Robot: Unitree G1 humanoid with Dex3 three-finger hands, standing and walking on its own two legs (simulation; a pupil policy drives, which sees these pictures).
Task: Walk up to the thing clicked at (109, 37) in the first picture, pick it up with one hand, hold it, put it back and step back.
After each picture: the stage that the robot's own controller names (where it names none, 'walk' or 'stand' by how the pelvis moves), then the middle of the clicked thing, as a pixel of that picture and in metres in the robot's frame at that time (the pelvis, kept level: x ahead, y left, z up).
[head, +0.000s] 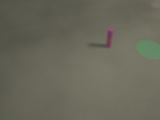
stand; (109, 38) +1.51 -0.31 -0.65
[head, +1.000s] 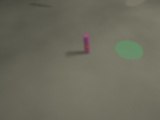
walk; (86, 44) +1.41 +0.08 -0.63
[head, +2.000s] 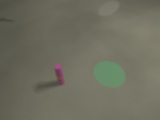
walk; (59, 74) +0.92 +0.29 -0.64
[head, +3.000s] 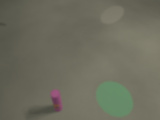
walk; (57, 101) +0.61 +0.22 -0.63
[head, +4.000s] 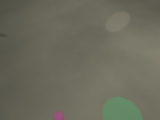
stand; out of the picture +0.46 +0.21 -0.64
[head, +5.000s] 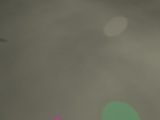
stand; out of the picture +0.45 +0.22 -0.65
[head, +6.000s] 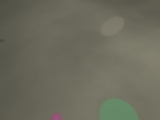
stand; out of the picture +0.48 +0.22 -0.66
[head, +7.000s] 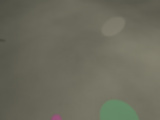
stand; out of the picture +0.47 +0.22 -0.66
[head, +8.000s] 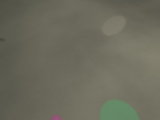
stand; out of the picture +0.46 +0.22 -0.66
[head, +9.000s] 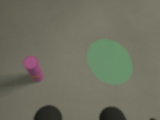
go down; (34, 70) +0.51 +0.25 -0.41
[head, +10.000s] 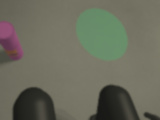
go down; (11, 44) +0.52 +0.30 -0.26
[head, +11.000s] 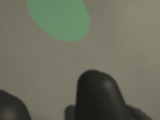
close in; out of the picture +0.48 +0.36 -0.17
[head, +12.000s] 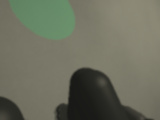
close; out of the picture +0.47 +0.37 -0.16
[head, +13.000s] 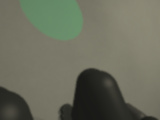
lift; out of the picture +0.42 +0.32 -0.16
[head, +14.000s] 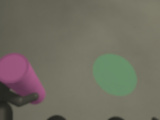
lift; (27, 84) +0.34 +0.20 +0.03
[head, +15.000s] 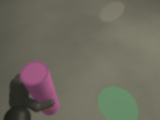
hold; (44, 92) +0.32 +0.15 +0.04
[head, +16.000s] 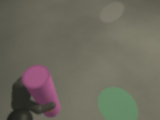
hold; (45, 95) +0.32 +0.15 +0.03
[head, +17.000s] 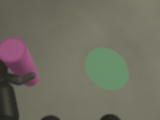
crouch; (23, 67) +0.41 +0.20 -0.03
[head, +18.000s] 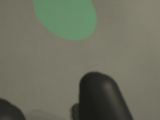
lower; out of the picture +0.49 +0.31 -0.11
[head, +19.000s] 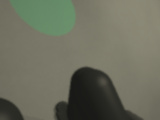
lower; out of the picture +0.44 +0.36 -0.17
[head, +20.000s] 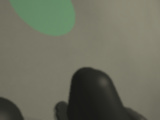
lower; out of the picture +0.44 +0.36 -0.17
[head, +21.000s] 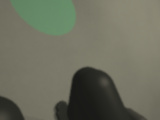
lower; out of the picture +0.44 +0.36 -0.17
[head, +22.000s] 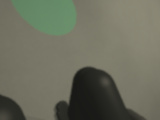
lower; out of the picture +0.44 +0.36 -0.17
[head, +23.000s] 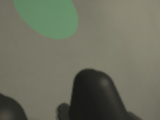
open; out of the picture +0.46 +0.34 -0.17
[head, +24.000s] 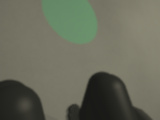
stand; out of the picture +0.46 +0.32 -0.19
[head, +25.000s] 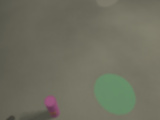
stand; (52, 107) +0.46 +0.20 -0.54
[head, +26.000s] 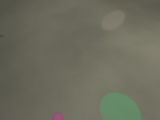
stand; out of the picture +0.46 +0.20 -0.60
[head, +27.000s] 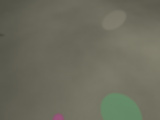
stand; out of the picture +0.45 +0.20 -0.60
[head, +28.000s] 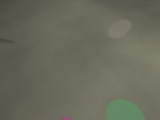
stand; out of the picture +0.48 +0.17 -0.65
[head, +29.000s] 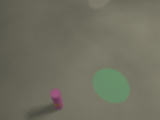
walk; (57, 100) +0.54 +0.21 -0.62
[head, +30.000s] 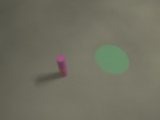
walk; (62, 66) +0.81 +0.19 -0.62
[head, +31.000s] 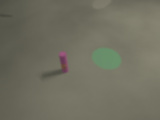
stand; (64, 62) +1.07 +0.26 -0.64
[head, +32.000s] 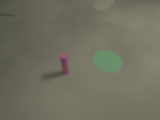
stand; (64, 64) +1.06 +0.23 -0.65
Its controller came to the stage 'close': yes
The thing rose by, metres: 0.67
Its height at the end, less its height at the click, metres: +0.00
